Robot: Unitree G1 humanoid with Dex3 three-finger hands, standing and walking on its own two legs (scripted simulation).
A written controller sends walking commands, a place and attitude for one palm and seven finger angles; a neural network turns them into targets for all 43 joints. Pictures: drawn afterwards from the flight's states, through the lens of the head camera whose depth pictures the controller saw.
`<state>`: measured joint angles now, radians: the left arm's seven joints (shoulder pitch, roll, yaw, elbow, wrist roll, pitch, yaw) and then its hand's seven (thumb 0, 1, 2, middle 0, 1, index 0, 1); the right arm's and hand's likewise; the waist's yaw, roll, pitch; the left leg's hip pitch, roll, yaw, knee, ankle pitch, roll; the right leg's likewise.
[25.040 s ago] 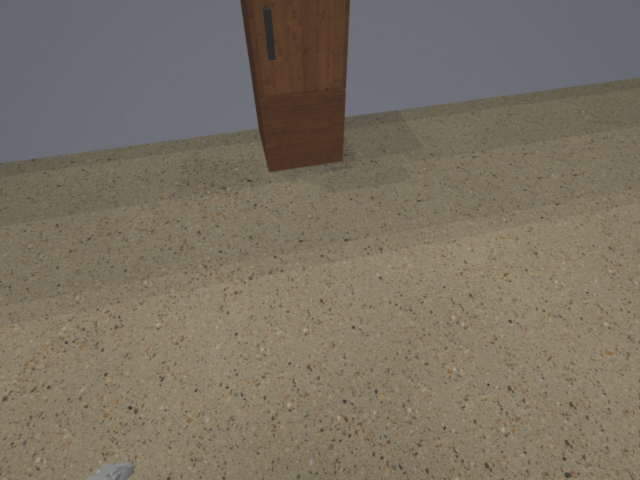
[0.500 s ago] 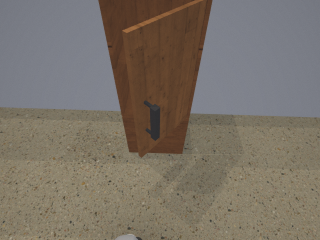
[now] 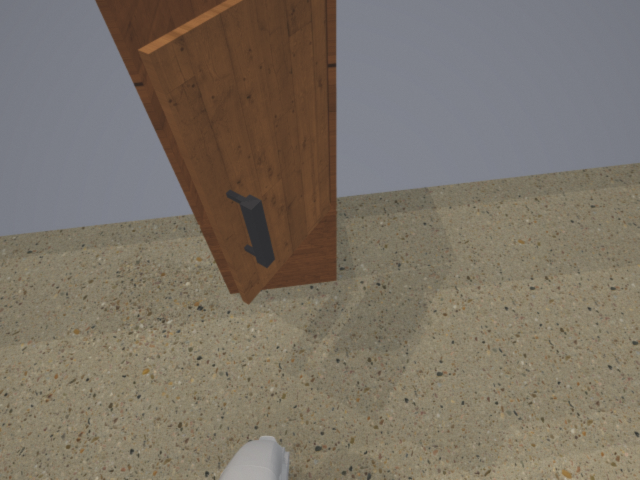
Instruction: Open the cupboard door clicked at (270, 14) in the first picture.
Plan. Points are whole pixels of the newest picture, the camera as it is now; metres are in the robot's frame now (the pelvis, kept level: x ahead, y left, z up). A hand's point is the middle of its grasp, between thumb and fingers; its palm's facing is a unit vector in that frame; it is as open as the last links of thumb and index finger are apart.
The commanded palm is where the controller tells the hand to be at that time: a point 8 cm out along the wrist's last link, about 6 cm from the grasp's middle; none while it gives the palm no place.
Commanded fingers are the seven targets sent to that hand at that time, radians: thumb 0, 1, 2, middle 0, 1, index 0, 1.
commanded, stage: walk to a spot facing it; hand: left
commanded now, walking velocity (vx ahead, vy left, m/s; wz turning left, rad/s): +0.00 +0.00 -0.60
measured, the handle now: (250, 229) +0.51 +0.19 -0.08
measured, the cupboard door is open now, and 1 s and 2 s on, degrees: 49 49 49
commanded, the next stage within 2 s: none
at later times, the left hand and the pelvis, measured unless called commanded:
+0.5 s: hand (241, 421) +0.20 +0.15 -0.15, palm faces -0.33 -0.91 -0.25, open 7.4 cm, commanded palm none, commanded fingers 0.00 0.90 0.90 -0.20 -0.30 -0.20 -0.30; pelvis +0.03 -0.01 +0.01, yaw -21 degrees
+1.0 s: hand (306, 405) +0.24 +0.06 -0.16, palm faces -0.57 -0.80 -0.19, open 7.4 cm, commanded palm none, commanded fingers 0.00 0.90 0.90 -0.20 -0.30 -0.20 -0.30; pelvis +0.05 -0.04 +0.00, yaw -37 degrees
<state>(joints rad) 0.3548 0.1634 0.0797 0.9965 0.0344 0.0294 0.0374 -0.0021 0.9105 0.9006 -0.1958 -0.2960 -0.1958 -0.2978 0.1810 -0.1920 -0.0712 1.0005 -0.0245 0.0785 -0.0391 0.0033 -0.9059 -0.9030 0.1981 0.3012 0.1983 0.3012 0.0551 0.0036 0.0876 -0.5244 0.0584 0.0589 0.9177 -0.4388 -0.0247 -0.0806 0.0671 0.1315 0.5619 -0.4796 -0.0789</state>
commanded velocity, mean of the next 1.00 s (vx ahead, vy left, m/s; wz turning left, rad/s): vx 0.00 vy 0.00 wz -0.60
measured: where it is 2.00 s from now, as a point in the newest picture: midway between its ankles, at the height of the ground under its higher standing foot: outside the picture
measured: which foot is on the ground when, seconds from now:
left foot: up 0.00-0.18, down 0.20-0.56, up 0.58-0.88, down 0.90-1.00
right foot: down 0.00-0.20, up 0.22-0.54, down 0.56-0.90, up 0.92-1.00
